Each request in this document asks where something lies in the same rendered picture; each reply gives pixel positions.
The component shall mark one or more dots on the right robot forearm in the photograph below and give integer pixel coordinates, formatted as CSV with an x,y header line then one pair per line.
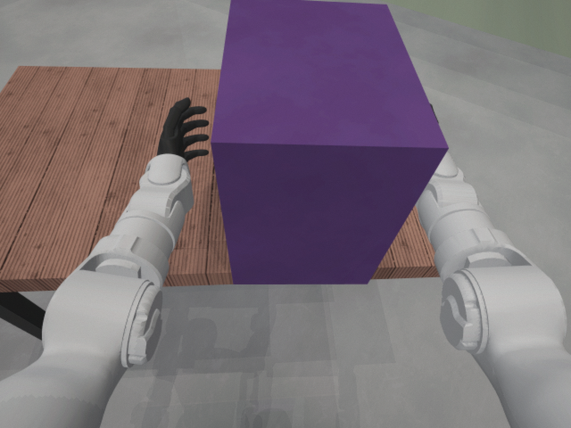
x,y
459,228

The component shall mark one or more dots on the robot right upper arm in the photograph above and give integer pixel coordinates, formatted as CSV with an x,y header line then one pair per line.
x,y
510,319

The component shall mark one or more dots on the table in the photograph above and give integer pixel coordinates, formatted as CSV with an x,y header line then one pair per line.
x,y
74,143

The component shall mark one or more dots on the left robot hand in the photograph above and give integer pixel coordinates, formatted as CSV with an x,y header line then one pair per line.
x,y
172,140

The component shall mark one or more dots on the left robot forearm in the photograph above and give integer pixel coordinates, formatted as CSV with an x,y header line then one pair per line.
x,y
147,231

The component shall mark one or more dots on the robot left upper arm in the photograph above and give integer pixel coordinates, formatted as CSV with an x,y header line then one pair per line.
x,y
99,325

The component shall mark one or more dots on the carton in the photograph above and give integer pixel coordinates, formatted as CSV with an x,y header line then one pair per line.
x,y
323,140

